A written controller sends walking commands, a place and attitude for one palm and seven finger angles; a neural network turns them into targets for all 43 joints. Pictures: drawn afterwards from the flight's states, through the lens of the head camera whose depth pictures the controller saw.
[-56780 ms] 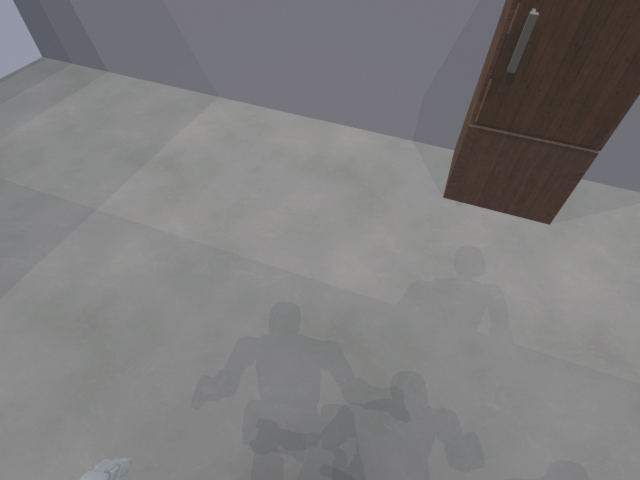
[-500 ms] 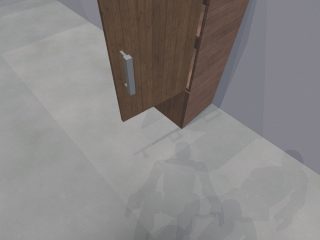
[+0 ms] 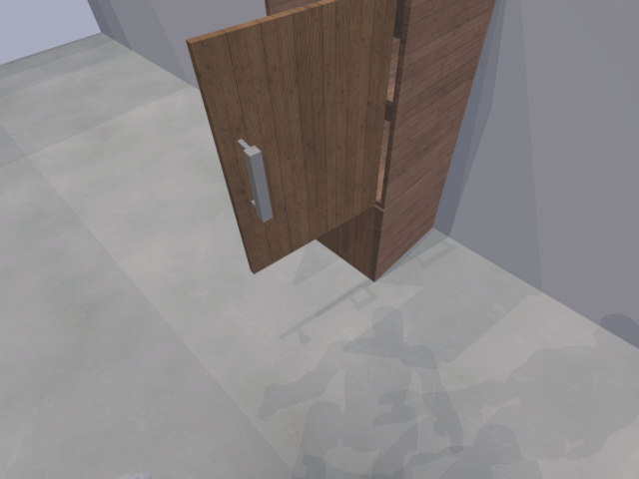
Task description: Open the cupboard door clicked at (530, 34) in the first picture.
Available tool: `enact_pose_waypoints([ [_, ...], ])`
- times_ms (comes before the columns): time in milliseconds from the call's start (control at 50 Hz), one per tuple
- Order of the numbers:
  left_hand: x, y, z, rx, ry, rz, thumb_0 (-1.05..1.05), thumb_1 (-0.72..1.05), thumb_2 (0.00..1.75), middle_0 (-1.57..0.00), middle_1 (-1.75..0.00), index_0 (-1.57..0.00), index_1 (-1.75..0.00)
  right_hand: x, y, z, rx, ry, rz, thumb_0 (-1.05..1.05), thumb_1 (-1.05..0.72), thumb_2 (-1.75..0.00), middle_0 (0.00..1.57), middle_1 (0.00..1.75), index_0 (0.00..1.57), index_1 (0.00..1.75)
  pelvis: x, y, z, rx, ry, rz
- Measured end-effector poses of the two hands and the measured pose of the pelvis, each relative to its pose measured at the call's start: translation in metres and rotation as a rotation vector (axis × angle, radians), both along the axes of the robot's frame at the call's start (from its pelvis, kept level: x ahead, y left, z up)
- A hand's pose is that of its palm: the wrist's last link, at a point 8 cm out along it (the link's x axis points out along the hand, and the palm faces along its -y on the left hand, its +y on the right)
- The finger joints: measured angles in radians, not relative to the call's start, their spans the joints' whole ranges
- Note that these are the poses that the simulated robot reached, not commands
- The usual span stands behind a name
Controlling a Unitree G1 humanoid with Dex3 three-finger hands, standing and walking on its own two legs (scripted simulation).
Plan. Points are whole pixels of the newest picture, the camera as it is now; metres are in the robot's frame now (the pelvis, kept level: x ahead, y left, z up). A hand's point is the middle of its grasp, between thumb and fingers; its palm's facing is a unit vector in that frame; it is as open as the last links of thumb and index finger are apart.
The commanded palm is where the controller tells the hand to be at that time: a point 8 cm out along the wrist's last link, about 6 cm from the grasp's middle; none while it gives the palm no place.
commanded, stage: let the arm hang, fingers relaxed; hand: left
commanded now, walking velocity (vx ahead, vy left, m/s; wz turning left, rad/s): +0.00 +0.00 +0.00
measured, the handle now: (254, 181) +0.66 +0.17 -0.04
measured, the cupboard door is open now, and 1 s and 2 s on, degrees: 81 81 81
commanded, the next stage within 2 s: look to check the result in 0.18 s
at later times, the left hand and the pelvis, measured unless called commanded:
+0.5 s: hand out of the picture +0.10 +0.23 -0.15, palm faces -0.02 -0.94 -0.34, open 7.4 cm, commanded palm none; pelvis +0.03 -0.01 +0.00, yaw +0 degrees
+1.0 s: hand out of the picture +0.12 +0.22 -0.15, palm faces -0.03 -0.94 -0.33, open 7.4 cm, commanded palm none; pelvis +0.03 -0.01 +0.00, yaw -1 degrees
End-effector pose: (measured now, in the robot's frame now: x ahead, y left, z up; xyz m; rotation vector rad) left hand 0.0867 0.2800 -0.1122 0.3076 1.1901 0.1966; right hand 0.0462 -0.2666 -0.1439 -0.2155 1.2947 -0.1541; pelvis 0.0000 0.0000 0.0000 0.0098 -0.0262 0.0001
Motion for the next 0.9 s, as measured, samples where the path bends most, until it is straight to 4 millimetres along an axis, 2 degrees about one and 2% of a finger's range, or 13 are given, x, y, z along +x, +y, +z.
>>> enact_pose_waypoints([
  [120,0.020,-0.009,0.001,-0.016,-0.030,-0.022,0.01,0.91,0.90,-0.20,-0.30,-0.20,-0.30,0.022,-0.012,0.007,-0.027,-0.042,0.008,0.00,-0.91,-0.90,0.21,0.30,0.20,0.30,0.007,-0.003,0.001,0.001,0.001,-0.002],
  [240,0.022,-0.012,-0.001,-0.017,-0.012,-0.022,0.01,0.91,0.90,-0.20,-0.30,-0.20,-0.30,0.032,-0.023,0.012,-0.049,-0.041,0.013,0.00,-0.91,-0.90,0.21,0.30,0.20,0.30,0.013,-0.007,0.002,-0.001,0.007,-0.003],
  [540,0.008,-0.006,-0.002,0.012,0.068,0.013,0.01,0.91,0.90,-0.20,-0.30,-0.20,-0.30,0.032,-0.032,0.009,-0.054,0.016,0.008,0.00,-0.91,-0.90,0.21,0.30,0.20,0.30,0.028,-0.014,0.002,-0.005,0.011,-0.005],
  [900,0.027,-0.012,-0.002,-0.001,0.024,-0.007,0.01,0.91,0.90,-0.20,-0.30,-0.20,-0.30,0.036,-0.028,0.010,-0.046,-0.003,-0.003,0.00,-0.90,-0.90,0.21,0.30,0.20,0.30,0.033,-0.014,0.003,-0.006,0.007,-0.010],
])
